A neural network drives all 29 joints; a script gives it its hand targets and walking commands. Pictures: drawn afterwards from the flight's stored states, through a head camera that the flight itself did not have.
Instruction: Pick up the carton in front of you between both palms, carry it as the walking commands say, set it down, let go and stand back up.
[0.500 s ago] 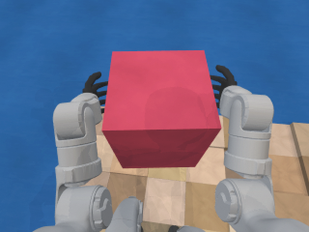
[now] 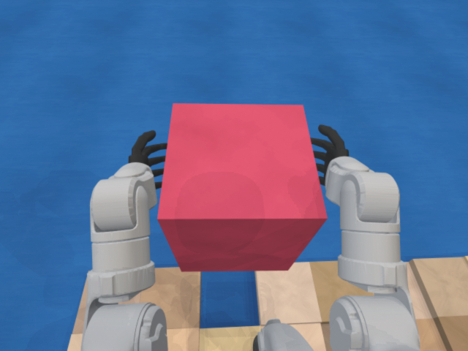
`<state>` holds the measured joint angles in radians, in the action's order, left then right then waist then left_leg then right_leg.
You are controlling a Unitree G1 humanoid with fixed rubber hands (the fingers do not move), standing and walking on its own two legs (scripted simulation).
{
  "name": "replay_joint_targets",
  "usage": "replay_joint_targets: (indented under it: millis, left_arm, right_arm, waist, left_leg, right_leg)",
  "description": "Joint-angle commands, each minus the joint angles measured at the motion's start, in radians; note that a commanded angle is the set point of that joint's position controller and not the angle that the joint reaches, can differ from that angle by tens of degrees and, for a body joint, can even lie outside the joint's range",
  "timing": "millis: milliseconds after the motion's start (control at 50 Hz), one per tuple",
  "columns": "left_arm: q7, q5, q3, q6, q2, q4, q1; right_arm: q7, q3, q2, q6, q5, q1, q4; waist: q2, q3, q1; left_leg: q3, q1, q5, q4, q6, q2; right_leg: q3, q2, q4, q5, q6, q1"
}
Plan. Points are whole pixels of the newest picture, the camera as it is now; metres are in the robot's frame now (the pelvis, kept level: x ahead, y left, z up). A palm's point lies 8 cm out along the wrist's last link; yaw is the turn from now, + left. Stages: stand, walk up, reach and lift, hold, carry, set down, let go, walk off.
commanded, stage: carry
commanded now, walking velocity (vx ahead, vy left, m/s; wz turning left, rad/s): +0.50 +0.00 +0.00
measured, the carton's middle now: (236, 196) +0.37 -0.03 +0.04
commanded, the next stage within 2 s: none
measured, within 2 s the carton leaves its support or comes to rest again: neither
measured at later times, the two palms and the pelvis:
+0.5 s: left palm (152, 91) +0.58 +0.12 +0.11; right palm (299, 83) +0.58 -0.18 +0.12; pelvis +0.22 -0.03 +0.00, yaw -1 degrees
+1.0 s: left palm (152, 70) +0.62 +0.12 +0.13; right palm (295, 62) +0.63 -0.18 +0.13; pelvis +0.28 -0.04 +0.01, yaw +0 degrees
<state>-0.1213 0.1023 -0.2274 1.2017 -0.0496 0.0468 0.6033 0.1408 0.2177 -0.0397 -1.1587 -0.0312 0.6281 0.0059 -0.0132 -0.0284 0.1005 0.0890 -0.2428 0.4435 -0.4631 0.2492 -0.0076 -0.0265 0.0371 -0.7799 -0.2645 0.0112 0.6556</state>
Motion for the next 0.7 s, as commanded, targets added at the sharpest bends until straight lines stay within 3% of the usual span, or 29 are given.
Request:
replay_joint_targets:
  millis: [0, 20, 40, 60, 80, 100, 120, 160, 200, 240, 300, 340, 400, 420, 440, 460, 480, 500, 520, 540, 620, 680]
  left_arm:
    - [0.194, -0.338, 0.654, -0.018, -0.911, -0.030, 0.626]
    - [0.203, -0.346, 0.647, -0.013, -0.917, -0.058, 0.632]
    - [0.212, -0.355, 0.638, -0.011, -0.930, -0.095, 0.633]
    - [0.221, -0.361, 0.621, -0.011, -0.935, -0.141, 0.612]
    - [0.231, -0.364, 0.608, -0.019, -0.937, -0.169, 0.625]
    - [0.233, -0.368, 0.597, -0.021, -0.932, -0.200, 0.583]
    - [0.243, -0.403, 0.617, -0.032, -0.984, -0.163, 0.638]
    - [0.260, -0.473, 0.651, -0.046, -1.062, -0.060, 0.764]
    - [0.266, -0.530, 0.683, -0.057, -1.106, 0.018, 0.848]
    - [0.266, -0.552, 0.690, -0.060, -1.111, 0.069, 0.853]
    - [0.261, -0.548, 0.690, -0.049, -1.078, 0.114, 0.812]
    - [0.255, -0.531, 0.688, -0.034, -1.043, 0.126, 0.775]
    - [0.253, -0.491, 0.687, -0.013, -0.998, 0.084, 0.712]
    - [0.253, -0.480, 0.688, -0.008, -0.988, 0.061, 0.704]
    - [0.254, -0.468, 0.686, -0.006, -0.981, 0.031, 0.695]
    - [0.256, -0.464, 0.683, -0.001, -0.989, 0.020, 0.695]
    - [0.254, -0.447, 0.682, -0.001, -0.996, 0.005, 0.697]
    - [0.252, -0.443, 0.686, -0.005, -1.018, -0.005, 0.706]
    - [0.248, -0.446, 0.696, -0.010, -1.040, -0.013, 0.729]
    - [0.242, -0.454, 0.705, -0.016, -1.057, -0.011, 0.752]
    - [0.215, -0.480, 0.714, -0.021, -1.070, 0.028, 0.795]
    - [0.208, -0.454, 0.696, -0.024, -1.057, -0.001, 0.751]
  right_arm:
    - [-0.306, -0.710, -1.029, -0.022, 0.445, 0.627, 0.050]
    - [-0.307, -0.691, -1.029, -0.021, 0.431, 0.621, 0.087]
    - [-0.306, -0.676, -1.035, -0.021, 0.419, 0.613, 0.122]
    - [-0.305, -0.660, -1.035, -0.021, 0.409, 0.606, 0.145]
    - [-0.304, -0.643, -1.043, -0.018, 0.399, 0.643, 0.156]
    - [-0.292, -0.641, -1.060, -0.022, 0.379, 0.595, 0.162]
    - [-0.284, -0.624, -1.070, -0.019, 0.356, 0.604, 0.166]
    - [-0.265, -0.628, -1.104, -0.008, 0.365, 0.653, 0.102]
    - [-0.238, -0.642, -1.125, -0.005, 0.374, 0.699, 0.027]
    - [-0.214, -0.661, -1.125, -0.002, 0.377, 0.702, -0.029]
    - [-0.191, -0.689, -1.105, -0.003, 0.369, 0.675, -0.086]
    - [-0.186, -0.700, -1.079, -0.013, 0.369, 0.668, -0.113]
    - [-0.200, -0.697, -1.041, -0.034, 0.360, 0.634, -0.084]
    - [-0.210, -0.691, -1.031, -0.041, 0.357, 0.623, -0.061]
    - [-0.223, -0.684, -1.026, -0.047, 0.354, 0.617, -0.036]
    - [-0.233, -0.672, -1.011, -0.043, 0.346, 0.641, -0.015]
    - [-0.245, -0.663, -1.022, -0.044, 0.351, 0.608, 0.021]
    - [-0.256, -0.659, -1.034, -0.039, 0.360, 0.598, 0.026]
    - [-0.266, -0.653, -1.046, -0.035, 0.370, 0.612, 0.024]
    - [-0.274, -0.651, -1.053, -0.030, 0.379, 0.636, 0.010]
    - [-0.274, -0.668, -1.061, -0.025, 0.411, 0.693, -0.045]
    - [-0.277, -0.674, -1.054, -0.032, 0.421, 0.689, -0.047]
  waist:
    - [0.201, -0.388, -0.041]
    - [0.203, -0.386, -0.062]
    - [0.165, -0.407, -0.098]
    - [0.094, -0.448, -0.142]
    - [-0.072, -0.496, -0.146]
    - [-0.235, -0.546, -0.164]
    - [-0.176, -0.497, -0.161]
    - [-0.075, -0.453, -0.148]
    - [-0.102, -0.464, -0.124]
    - [-0.130, -0.491, -0.119]
    - [-0.158, -0.544, -0.122]
    - [-0.168, -0.558, -0.126]
    - [-0.154, -0.543, -0.130]
    - [-0.142, -0.529, -0.120]
    - [-0.118, -0.515, -0.102]
    - [0.014, -0.527, -0.113]
    - [0.114, -0.556, -0.090]
    - [0.199, -0.563, -0.069]
    - [0.209, -0.567, -0.055]
    - [0.223, -0.564, -0.048]
    - [0.221, -0.583, -0.070]
    - [0.086, -0.565, -0.095]
  left_leg:
    - [-0.090, 0.198, -0.592, 0.041, -0.069, 0.162]
    - [-0.063, 0.178, -0.606, -0.005, -0.086, 0.165]
    - [0.001, 0.149, -0.692, -0.145, -0.117, 0.141]
    - [0.060, 0.093, -0.669, -0.326, -0.151, 0.090]
    - [0.016, -0.166, -0.266, -0.531, -0.196, 0.042]
    - [-0.030, -0.421, 0.093, -0.748, -0.239, -0.049]
    - [-0.092, -0.491, 0.092, -0.788, -0.228, -0.001]
    - [-0.108, -0.460, -0.011, -0.710, -0.237, 0.038]
    - [-0.102, -0.366, -0.050, -0.596, -0.253, 0.058]
    - [-0.077, -0.312, -0.063, -0.473, -0.269, 0.039]
    - [-0.055, -0.281, -0.146, -0.360, -0.261, 0.025]
    - [-0.040, -0.257, -0.214, -0.289, -0.252, 0.012]
    - [-0.038, -0.262, -0.333, -0.147, -0.250, 0.008]
    - [-0.030, -0.220, -0.408, -0.039, -0.247, 0.013]
    - [-0.029, -0.109, -0.567, 0.094, -0.243, 0.030]
    - [-0.146, 0.102, -0.992, -0.028, -0.176, 0.105]
    - [-0.238, 0.294, -1.260, -0.055, -0.125, 0.188]
    - [-0.295, 0.430, -1.382, -0.054, -0.097, 0.231]
    - [-0.306, 0.514, -1.445, -0.064, -0.094, 0.236]
    - [-0.294, 0.555, -1.463, -0.075, -0.090, 0.225]
    - [-0.177, 0.430, -1.149, -0.089, -0.076, 0.145]
    - [-0.144, 0.244, -1.005, -0.096, -0.136, 0.111]
  right_leg:
    - [-0.107, -0.045, 0.226, 0.196, -0.006, -0.209]
    - [-0.121, -0.042, 0.271, 0.231, -0.015, -0.276]
    - [-0.147, -0.054, 0.343, 0.304, -0.023, -0.406]
    - [-0.167, -0.056, 0.375, 0.319, -0.021, -0.560]
    - [0.087, 0.156, 0.267, 0.660, -0.087, -0.836]
    - [0.439, 0.318, 0.320, 0.652, -0.205, -0.992]
    - [0.450, 0.313, 0.344, 0.555, -0.219, -0.921]
    - [0.309, 0.256, 0.371, 0.609, -0.189, -0.799]
    - [0.195, 0.219, 0.405, 0.599, -0.169, -0.718]
    - [0.113, 0.192, 0.398, 0.677, -0.169, -0.713]
    - [0.035, 0.180, 0.318, 0.913, -0.179, -0.768]
    - [-0.010, 0.157, 0.271, 0.920, -0.191, -0.776]
    - [-0.041, 0.133, 0.180, 0.829, -0.198, -0.823]
    - [-0.053, 0.120, 0.138, 0.787, -0.180, -0.810]
    - [-0.076, 0.104, 0.092, 0.715, -0.152, -0.743]
    - [-0.080, 0.038, 0.068, 0.526, -0.086, -0.561]
    - [-0.075, -0.006, 0.056, 0.166, -0.054, -0.384]
    - [-0.043, -0.047, 0.065, -0.141, -0.029, -0.250]
    - [-0.016, -0.064, 0.061, -0.207, -0.010, -0.182]
    - [-0.004, -0.073, 0.079, -0.204, -0.001, -0.139]
    - [0.025, -0.041, 0.333, 0.041, 0.016, -0.312]
    - [0.041, 0.007, 0.314, 0.322, -0.030, -0.521]
